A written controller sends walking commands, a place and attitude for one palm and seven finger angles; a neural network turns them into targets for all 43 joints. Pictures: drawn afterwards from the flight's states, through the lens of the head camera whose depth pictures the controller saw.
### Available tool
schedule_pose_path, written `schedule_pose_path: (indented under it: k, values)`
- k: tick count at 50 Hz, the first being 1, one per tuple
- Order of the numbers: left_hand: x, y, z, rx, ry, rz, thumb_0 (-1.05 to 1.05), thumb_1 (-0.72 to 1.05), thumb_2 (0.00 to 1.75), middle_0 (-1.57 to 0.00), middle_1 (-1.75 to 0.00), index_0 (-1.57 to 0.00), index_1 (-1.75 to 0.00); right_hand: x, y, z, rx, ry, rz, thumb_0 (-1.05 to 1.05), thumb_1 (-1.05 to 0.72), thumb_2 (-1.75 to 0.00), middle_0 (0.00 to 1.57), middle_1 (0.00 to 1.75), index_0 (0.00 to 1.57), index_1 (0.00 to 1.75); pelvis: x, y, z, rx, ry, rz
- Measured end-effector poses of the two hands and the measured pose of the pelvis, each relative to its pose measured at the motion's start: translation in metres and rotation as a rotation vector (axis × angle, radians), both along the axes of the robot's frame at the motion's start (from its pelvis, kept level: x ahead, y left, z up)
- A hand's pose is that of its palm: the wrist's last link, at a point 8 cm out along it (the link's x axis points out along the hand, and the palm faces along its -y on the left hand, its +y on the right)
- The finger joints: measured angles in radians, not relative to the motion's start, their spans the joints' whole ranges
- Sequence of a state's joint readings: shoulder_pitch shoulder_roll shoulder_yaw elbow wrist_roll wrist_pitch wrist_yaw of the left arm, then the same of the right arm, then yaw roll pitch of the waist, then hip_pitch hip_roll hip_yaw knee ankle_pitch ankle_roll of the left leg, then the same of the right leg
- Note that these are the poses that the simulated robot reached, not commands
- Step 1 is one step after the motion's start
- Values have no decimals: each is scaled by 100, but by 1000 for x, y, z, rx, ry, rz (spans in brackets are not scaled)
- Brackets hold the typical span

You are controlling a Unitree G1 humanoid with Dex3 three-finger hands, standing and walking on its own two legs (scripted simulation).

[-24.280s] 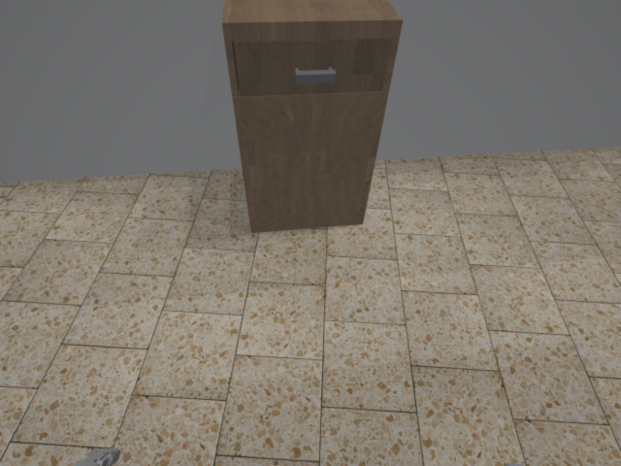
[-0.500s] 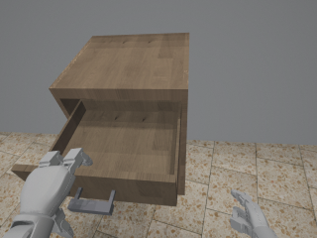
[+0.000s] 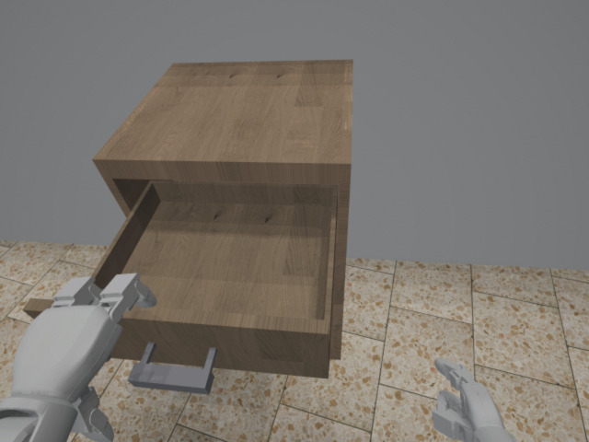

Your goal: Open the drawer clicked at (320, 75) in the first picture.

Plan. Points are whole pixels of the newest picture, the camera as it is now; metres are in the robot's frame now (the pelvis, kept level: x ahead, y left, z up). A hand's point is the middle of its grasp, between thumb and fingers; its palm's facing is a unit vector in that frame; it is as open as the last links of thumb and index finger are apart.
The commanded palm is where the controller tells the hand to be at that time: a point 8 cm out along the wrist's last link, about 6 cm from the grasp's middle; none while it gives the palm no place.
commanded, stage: draw the hand back to the body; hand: left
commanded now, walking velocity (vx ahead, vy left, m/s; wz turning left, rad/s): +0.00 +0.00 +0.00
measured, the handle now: (176, 364) +0.22 +0.23 -0.05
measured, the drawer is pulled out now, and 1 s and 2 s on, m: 0.30 0.30 0.30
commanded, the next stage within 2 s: step back with the hand held close in 1.14 s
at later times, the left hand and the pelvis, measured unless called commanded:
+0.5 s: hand (114, 312) +0.19 +0.22 +0.16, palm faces +0.36 -0.85 -0.38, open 12.4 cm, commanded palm +0.14 +0.27 +0.17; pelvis +0.01 +0.00 +0.01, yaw +2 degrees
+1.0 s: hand (100, 323) +0.18 +0.23 +0.16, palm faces +0.42 -0.81 -0.42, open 8.1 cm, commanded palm +0.13 +0.27 +0.18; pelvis +0.01 -0.02 +0.01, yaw +2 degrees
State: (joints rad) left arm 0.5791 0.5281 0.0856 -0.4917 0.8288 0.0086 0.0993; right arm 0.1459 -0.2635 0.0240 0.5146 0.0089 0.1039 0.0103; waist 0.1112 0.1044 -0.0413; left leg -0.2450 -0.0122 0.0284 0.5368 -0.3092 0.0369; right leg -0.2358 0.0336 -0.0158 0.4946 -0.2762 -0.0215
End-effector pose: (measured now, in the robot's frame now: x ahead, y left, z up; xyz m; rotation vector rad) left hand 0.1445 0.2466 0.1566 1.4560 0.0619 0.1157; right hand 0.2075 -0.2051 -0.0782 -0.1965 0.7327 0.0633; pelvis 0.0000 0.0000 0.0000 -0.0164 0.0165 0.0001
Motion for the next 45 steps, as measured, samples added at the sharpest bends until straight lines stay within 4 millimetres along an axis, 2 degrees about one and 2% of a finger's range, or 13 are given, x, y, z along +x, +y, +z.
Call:
schedule_pose_path:
  k: [8, 12, 14, 17, 22, 27, 36, 45]
  values:
    - [-1, 9, 6, 14, -16, 4, -1, -49, 30, -32, -120, -32, -120, 0, 4, 0, -2, 2, -4, 1, -91, -90, 20, 30, 20, 30, -2, 5, 0, -2, 0, 2]
    - [1, 9, -2, -673, -162, 71, -1, -47, 31, -32, -119, -32, -118, -4, 9, 6, 11, -80, -53, 1, -91, -90, 20, 30, 20, 30, -1, 6, 1, 4, -42, 15]
    - [1, 6, -3, -857, -234, 76, -1, -44, 32, -31, -117, -32, -117, -8, 11, 9, 2, -110, -61, 1, -91, -90, 20, 30, 20, 30, 3, 5, 2, 6, -52, 19]
    - [3, 3, 3, -984, -318, 55, -1, -38, 35, -31, -113, -31, -113, -14, 13, 12, -11, -123, -56, 1, -91, -90, 20, 30, 20, 30, 8, 2, 4, 7, -64, 26]
    - [9, 11, 14, -1003, -386, 32, -1, -25, 41, -30, -105, -30, -104, -18, 9, 10, -22, -109, -47, 1, -90, -90, 20, 30, 20, 30, 12, -2, 5, 4, -71, 29]
    - [11, 17, 19, -979, -380, 46, -1, -9, 48, -28, -94, -28, -93, -15, -1, 9, -26, -96, -60, 1, -90, -90, 20, 30, 20, 30, 14, -3, 6, 5, -61, 26]
    - [3, 19, 19, -951, -357, 96, -1, 22, 61, -26, -74, -26, -74, -4, -15, 10, -40, -102, -80, 1, -90, -90, 20, 30, 20, 30, 15, -8, 8, 7, -54, 29]
    - [-4, 21, 24, -935, -400, 130, 0, 53, 74, -24, -54, -24, -53, 2, -15, 12, -24, -118, -68, 1, -90, -90, 20, 30, 20, 30, 12, -15, 8, 10, -65, 35]
